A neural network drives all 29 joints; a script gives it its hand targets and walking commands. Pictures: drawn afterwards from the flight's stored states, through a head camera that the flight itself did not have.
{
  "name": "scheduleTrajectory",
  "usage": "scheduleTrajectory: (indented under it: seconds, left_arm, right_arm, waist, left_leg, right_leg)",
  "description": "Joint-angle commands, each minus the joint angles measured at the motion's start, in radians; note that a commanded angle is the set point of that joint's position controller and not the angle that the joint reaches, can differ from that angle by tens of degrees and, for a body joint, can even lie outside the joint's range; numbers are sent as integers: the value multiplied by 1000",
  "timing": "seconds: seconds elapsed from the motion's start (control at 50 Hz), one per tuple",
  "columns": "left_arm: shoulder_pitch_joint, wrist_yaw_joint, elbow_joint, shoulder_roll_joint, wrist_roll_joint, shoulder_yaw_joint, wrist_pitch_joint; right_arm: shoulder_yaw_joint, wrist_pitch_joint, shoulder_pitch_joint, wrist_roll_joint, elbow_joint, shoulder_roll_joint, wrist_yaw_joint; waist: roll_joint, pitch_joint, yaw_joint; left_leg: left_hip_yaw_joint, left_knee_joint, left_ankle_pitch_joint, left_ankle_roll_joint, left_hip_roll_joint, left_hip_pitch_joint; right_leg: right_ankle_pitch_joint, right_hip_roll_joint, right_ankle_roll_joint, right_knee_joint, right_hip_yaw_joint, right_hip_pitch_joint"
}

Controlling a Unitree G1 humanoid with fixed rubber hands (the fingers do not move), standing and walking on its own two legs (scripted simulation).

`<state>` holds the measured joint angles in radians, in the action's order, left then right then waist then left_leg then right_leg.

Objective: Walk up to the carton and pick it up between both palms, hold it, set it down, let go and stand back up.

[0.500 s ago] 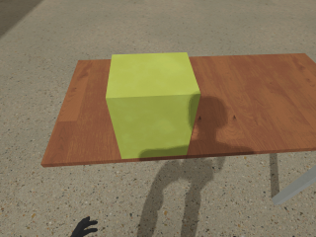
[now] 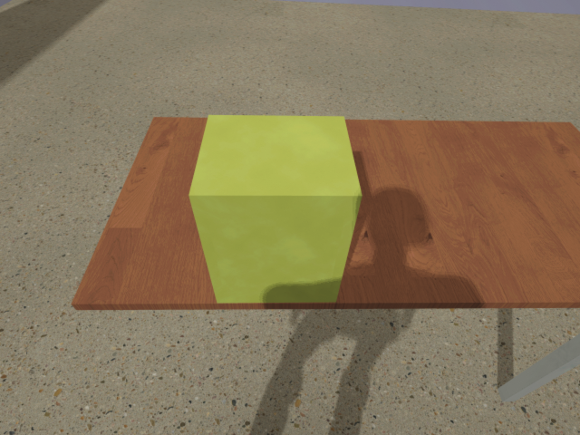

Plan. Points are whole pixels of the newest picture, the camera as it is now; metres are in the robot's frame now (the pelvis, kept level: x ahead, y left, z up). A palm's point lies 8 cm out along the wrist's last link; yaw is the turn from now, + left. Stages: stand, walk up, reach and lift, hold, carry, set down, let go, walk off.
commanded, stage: walk up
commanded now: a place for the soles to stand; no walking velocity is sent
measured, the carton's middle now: (276, 215) +0.44 +0.02 +0.07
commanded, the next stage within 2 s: stand in 0.64 s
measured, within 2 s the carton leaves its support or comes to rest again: neither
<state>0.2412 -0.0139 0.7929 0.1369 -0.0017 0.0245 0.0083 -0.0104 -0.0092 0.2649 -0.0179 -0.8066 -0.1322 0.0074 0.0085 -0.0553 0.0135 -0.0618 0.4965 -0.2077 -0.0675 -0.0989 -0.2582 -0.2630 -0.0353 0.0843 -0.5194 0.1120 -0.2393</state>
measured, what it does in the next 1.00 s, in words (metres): stands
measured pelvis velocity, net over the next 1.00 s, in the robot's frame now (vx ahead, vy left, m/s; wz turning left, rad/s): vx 0.01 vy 0.02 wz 0.03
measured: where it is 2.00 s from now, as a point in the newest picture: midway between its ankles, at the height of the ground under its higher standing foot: outside the picture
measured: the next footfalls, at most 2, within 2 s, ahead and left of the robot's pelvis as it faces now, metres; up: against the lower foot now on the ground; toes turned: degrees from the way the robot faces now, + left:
none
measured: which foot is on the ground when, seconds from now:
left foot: down 0.00-1.00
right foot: down 0.00-1.00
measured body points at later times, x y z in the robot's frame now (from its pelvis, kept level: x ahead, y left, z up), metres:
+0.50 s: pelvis +0.00 +0.00 +0.00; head +0.01 +0.00 +0.45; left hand +0.07 +0.23 -0.13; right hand +0.08 -0.21 -0.14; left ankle +0.03 +0.16 -0.73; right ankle +0.02 -0.06 -0.73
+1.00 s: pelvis +0.01 +0.02 +0.01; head +0.02 +0.02 +0.45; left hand +0.05 +0.24 -0.14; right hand +0.06 -0.20 -0.14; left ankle +0.03 +0.16 -0.73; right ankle +0.02 -0.06 -0.73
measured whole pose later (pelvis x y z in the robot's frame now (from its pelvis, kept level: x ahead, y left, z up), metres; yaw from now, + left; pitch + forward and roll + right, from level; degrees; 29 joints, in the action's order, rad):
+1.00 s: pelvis +0.01 +0.02 +0.01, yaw +2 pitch -2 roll +0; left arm 0.33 0.01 0.87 0.15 0.00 0.03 -0.02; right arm 0.00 -0.01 0.28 -0.01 -0.95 -0.15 0.01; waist 0.00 -0.03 0.00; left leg -0.04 0.46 -0.20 -0.05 -0.07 -0.23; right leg -0.25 -0.01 0.06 -0.46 0.13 -0.18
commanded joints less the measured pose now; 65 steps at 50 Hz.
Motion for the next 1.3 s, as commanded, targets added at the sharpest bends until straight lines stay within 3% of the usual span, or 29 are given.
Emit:
scheduleTrajectory:
  seconds: [0.0, 0.34, 0.36, 0.4, 0.68, 1.1, 1.12, 1.14, 1.16, 1.2, 1.24, 1.26, 1.28]
  left_arm:
    - [-11, 5, -107, 107, 0, 32, -35]
    - [64, 4, -91, 121, 0, 33, -33]
    - [89, 5, -91, 104, 4, 29, -42]
    - [77, 6, -88, 117, 3, 31, -49]
    - [114, 12, -47, 96, 0, 25, -58]
    - [130, 19, 24, 104, -5, 16, -56]
    - [-695, 12, -96, 268, -85, -29, 74]
    - [-487, 56, -125, 232, -91, -33, 136]
    - [-492, 73, -185, 219, -79, -24, 187]
    - [-480, 86, -300, 218, -80, -15, 307]
    - [-383, 85, -400, 195, -90, -16, 444]
    - [-312, 71, -404, 189, -93, -24, 500]
    - [-217, 55, -418, 194, -75, 0, 526]
  right_arm:
    - [23, -27, 2, -1, 80, -93, 9]
    - [19, -24, -15, 0, 44, -103, 9]
    - [21, -20, 4, 0, 22, -105, 4]
    - [18, -18, 7, -3, 17, -91, 0]
    - [20, -23, 30, 3, -43, -98, 0]
    - [16, -16, 41, 5, -96, -106, 4]
    - [173, -44, -786, -123, 39, -45, -28]
    - [191, -3, -508, -133, 29, -59, -56]
    - [180, 20, -450, -127, 66, -70, -64]
    - [169, 51, -384, -88, 27, -66, -64]
    - [152, 101, -293, -13, 15, -75, -58]
    - [133, 110, -259, 25, -5, -81, -46]
    - [110, 107, -237, 67, 8, -106, -29]
  waist:
    - [12, 78, 0]
    - [-11, 47, -10]
    - [-53, 61, -21]
    - [-12, 33, -11]
    - [-18, 31, -15]
    - [-18, 13, -11]
    - [127, 202, 49]
    - [145, 121, -7]
    - [137, 174, -6]
    - [43, 264, -10]
    - [15, 328, -4]
    - [10, 332, -3]
    - [12, 349, -24]
  left_leg:
    - [18, -38, 48, 34, -18, 48]
    - [35, -51, 31, 30, -21, 31]
    - [40, -51, -4, 30, -4, 47]
    - [49, -61, 0, 31, -9, 52]
    - [73, -95, 60, 38, -17, 33]
    - [87, -112, 71, 43, -14, 38]
    - [-77, 3, -166, 92, 91, -324]
    - [-97, 58, -221, 82, 111, -321]
    - [-90, 39, -182, 78, 95, -270]
    - [-71, 87, -148, 100, 73, -295]
    - [-54, 84, -55, 103, 62, -223]
    - [-39, 97, 33, 101, 65, -189]
    - [-18, 85, 165, 94, 76, -112]
  right_leg:
    - [129, 155, -40, 172, -164, -17]
    - [36, 149, -35, 189, -148, -30]
    - [16, 174, -49, 218, -178, -28]
    - [-16, 169, -56, 230, -174, -52]
    - [90, 147, -48, 191, -130, 12]
    - [75, 150, -48, 200, -125, 15]
    - [-163, 56, -102, -33, -121, -170]
    - [-254, 109, -103, -43, -145, -153]
    - [-181, 112, -110, -32, -153, -111]
    - [-22, 121, -102, -91, -156, -131]
    - [104, 119, -86, -78, -152, -100]
    - [213, 115, -71, -70, -161, -62]
    - [351, 99, -63, -44, -170, 30]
